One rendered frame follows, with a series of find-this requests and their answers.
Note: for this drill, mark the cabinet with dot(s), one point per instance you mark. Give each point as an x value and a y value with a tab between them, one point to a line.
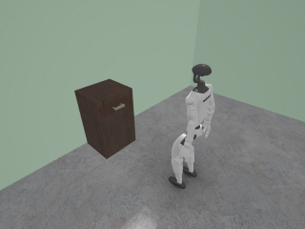
112	133

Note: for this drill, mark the robot head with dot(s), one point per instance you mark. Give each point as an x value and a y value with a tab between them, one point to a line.
200	70

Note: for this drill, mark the right robot upper arm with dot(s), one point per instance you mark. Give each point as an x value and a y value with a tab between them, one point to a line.
211	105

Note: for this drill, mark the right robot hand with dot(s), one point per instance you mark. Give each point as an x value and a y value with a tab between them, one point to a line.
206	128

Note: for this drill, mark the handle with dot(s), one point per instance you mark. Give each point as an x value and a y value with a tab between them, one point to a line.
119	107

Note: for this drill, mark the left robot upper arm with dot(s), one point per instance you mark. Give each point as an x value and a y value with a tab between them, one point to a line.
191	102

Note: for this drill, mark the robot right forearm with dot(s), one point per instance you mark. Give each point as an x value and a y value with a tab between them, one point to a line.
208	118

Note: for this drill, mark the left robot foot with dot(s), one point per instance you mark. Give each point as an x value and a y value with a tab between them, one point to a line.
174	180

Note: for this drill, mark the left robot hand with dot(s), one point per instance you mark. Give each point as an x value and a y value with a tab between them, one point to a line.
184	153

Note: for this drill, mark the drawer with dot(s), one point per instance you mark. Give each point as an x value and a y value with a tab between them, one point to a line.
108	109

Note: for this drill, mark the robot left forearm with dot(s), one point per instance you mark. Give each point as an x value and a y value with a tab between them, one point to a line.
189	136

